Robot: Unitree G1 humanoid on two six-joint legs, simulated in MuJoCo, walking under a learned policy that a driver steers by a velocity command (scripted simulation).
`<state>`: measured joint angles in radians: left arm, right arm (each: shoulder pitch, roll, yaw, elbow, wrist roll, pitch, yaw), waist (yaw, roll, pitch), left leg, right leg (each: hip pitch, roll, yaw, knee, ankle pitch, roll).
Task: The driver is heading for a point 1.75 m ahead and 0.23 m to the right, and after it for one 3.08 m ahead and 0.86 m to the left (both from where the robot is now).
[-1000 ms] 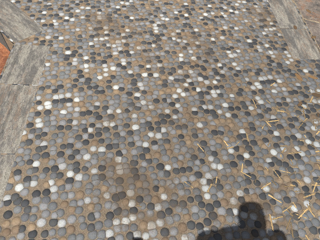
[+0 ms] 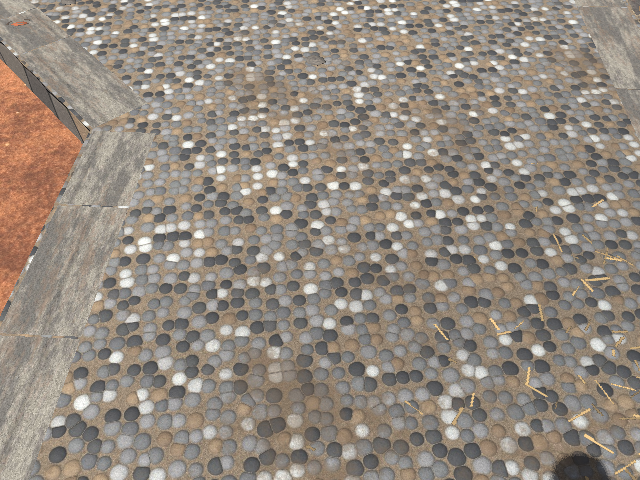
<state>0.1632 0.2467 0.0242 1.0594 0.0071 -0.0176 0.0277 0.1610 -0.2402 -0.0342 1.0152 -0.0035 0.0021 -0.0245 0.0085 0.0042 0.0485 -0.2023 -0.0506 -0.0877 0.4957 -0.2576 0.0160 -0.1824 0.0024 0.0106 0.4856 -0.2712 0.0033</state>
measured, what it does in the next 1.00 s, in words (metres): stands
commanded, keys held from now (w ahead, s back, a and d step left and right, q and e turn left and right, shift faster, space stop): no key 0.80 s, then w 0.20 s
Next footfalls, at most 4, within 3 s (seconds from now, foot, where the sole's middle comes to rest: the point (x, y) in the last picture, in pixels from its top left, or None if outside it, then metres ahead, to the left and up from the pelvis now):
1.54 right None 0.46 -0.11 -0.77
2.10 left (280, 366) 0.77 0.13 -0.77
2.66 right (385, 272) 1.05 -0.13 -0.77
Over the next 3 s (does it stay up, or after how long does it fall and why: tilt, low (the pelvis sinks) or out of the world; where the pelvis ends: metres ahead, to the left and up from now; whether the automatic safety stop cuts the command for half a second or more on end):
stays up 1.09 -0.07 0.01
